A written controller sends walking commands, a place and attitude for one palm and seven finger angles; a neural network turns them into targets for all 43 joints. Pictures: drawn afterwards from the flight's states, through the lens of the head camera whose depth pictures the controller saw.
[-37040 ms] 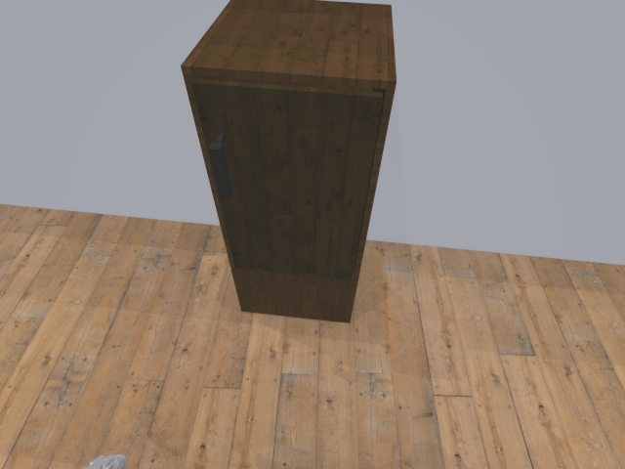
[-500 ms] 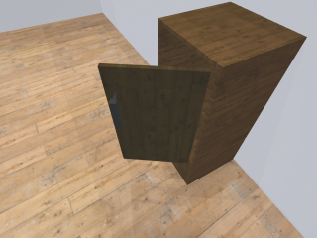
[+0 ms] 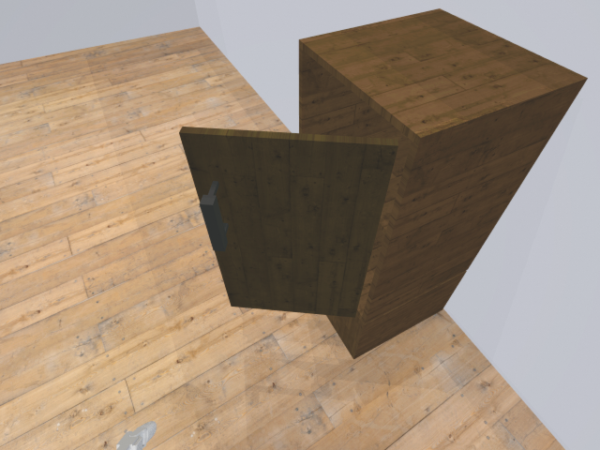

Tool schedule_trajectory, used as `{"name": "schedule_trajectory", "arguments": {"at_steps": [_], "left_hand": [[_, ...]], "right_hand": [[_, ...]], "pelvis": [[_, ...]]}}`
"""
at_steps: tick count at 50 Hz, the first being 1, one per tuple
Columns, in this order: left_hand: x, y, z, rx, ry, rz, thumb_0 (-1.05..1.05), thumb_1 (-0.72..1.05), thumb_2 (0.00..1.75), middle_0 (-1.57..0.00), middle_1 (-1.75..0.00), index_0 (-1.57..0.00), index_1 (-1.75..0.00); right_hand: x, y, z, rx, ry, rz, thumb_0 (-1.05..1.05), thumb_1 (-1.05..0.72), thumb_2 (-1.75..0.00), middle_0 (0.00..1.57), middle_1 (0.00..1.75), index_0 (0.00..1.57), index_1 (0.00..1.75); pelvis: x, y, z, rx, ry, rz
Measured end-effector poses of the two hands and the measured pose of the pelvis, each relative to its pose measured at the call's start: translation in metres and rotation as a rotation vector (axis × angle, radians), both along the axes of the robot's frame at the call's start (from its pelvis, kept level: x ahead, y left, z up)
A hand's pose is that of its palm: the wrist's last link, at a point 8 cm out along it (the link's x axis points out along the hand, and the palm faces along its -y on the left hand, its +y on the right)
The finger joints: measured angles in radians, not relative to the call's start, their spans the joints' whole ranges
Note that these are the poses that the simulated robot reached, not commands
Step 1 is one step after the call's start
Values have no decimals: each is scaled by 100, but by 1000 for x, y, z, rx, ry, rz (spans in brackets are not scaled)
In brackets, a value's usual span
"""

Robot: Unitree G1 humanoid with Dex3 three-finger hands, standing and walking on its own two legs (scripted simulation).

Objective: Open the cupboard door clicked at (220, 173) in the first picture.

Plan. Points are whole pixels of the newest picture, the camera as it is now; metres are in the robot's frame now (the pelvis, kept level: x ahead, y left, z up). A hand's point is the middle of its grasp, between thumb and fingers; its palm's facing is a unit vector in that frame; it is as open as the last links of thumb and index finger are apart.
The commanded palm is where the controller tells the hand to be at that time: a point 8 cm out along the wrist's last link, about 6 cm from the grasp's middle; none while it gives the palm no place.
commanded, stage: raise the hand with hooked fingers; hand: left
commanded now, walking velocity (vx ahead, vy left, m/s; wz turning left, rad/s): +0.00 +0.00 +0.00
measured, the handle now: (217, 216) +0.52 +0.19 -0.05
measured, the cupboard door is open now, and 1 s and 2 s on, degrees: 57 57 57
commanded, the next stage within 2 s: move the hooked fingers beside the handle in 2.00 s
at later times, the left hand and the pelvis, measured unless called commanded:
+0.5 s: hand (154, 438) +0.15 +0.20 -0.06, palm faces -0.02 -1.00 -0.05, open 9.6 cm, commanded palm +0.14 +0.26 -0.05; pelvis -0.06 -0.01 -0.10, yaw +2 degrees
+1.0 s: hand (122, 402) +0.19 +0.25 -0.05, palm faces -0.02 -1.00 -0.06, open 12.6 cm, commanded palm +0.17 +0.31 -0.04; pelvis -0.05 +0.02 -0.08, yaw +1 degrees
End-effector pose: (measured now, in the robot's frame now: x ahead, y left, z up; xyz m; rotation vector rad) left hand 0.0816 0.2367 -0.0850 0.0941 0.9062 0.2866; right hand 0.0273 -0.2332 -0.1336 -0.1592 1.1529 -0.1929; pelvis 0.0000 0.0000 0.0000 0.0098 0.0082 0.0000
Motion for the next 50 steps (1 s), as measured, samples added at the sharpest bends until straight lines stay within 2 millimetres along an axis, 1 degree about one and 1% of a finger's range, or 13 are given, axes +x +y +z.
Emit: {"name": "schedule_trajectory", "arguments": {"at_steps": [2,4,7,9,11,16,18,21,27,32,36,42,50], "left_hand": [[36,2,34,10,-249,-1,2,90,88,-20,-32,-20,-32],[64,3,58,2,-472,-39,1,87,87,-20,-34,-20,-34],[82,-2,73,-36,-729,-148,1,82,85,-20,-37,-20,-37],[79,-8,68,-56,-846,-250,0,78,83,-20,-39,-20,-39],[70,-11,54,-75,-892,-333,0,73,82,-21,-42,-21,-42],[40,1,12,-122,-831,-291,0,61,77,-22,-49,-22,-49],[33,8,8,-105,-818,-256,1,57,75,-23,-52,-23,-52],[32,15,14,-68,-835,-261,1,49,72,-23,-57,-23,-57],[58,24,29,-68,-840,-345,1,35,66,-24,-65,-24,-66],[74,36,32,-88,-784,-345,1,24,61,-25,-73,-25,-73],[78,46,37,-76,-783,-331,0,15,57,-25,-79,-25,-79],[80,56,40,-60,-810,-335,0,1,51,-26,-88,-26,-88],[85,72,43,-57,-834,-329,0,-18,43,-28,-100,-28,-100]], "right_hand": [[25,-9,6,-23,-138,20,2,-92,-90,20,30,20,30],[53,-18,13,-46,-265,47,2,-92,-90,20,30,20,30],[94,-30,25,-78,-444,96,2,-92,-90,20,30,20,30],[119,-36,31,-99,-551,137,2,-92,-90,20,30,20,30],[140,-39,34,-119,-634,178,1,-91,-90,20,30,20,30],[170,-30,27,-134,-735,240,1,-91,-90,19,30,19,30],[171,-20,19,-120,-728,251,1,-91,-90,19,30,19,30],[161,-3,0,-84,-672,266,1,-91,-90,19,30,19,30],[112,23,-37,1,-501,227,1,-91,-90,20,30,20,30],[69,25,-47,15,-397,155,2,-91,-90,20,30,20,30],[48,16,-43,-22,-358,122,2,-91,-90,20,30,20,30],[46,-2,-30,-99,-363,123,2,-91,-90,20,30,20,30],[77,1,-9,-135,-442,166,2,-91,-90,20,30,20,30]], "pelvis": [[-4,1,-4,0,20,24],[-11,0,-11,1,60,28],[-21,-3,-28,10,127,12],[-29,-6,-44,14,167,7],[-36,-8,-61,17,200,5],[-47,-10,-94,4,239,16],[-50,-10,-100,-10,240,22],[-54,-10,-104,-31,241,31],[-61,-5,-102,-56,249,38],[-62,3,-94,-52,257,28],[-61,10,-89,-46,260,20],[-58,18,-86,-46,260,18],[-55,24,-83,-54,250,21]]}}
